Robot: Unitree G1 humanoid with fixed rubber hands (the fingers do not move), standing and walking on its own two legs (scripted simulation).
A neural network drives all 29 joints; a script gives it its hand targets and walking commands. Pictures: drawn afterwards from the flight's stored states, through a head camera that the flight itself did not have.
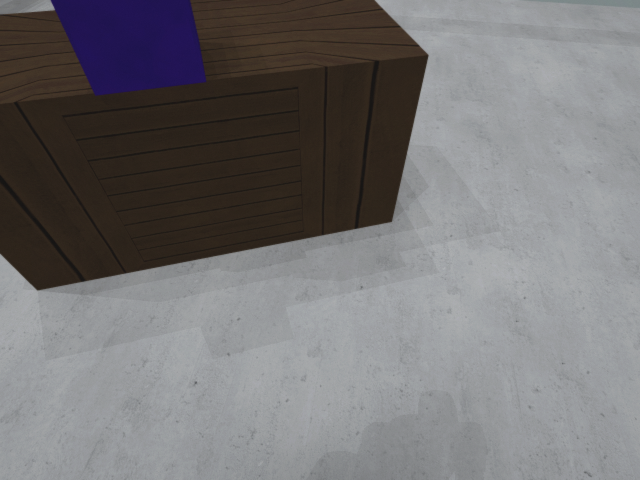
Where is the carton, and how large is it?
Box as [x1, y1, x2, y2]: [51, 0, 205, 95]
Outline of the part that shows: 51,0 95,95 205,81 199,43 189,0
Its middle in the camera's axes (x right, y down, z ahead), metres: -0.48 -0.58 +0.98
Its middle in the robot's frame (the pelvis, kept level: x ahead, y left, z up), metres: +1.13 +0.48 +0.11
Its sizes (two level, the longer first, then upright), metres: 0.279 0.262 0.291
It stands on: a pedestal, 0.73 m high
